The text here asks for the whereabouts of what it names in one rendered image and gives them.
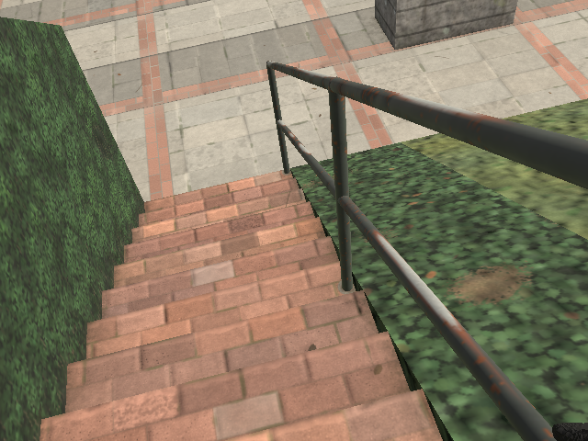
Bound stairs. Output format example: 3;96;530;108
40;168;443;441

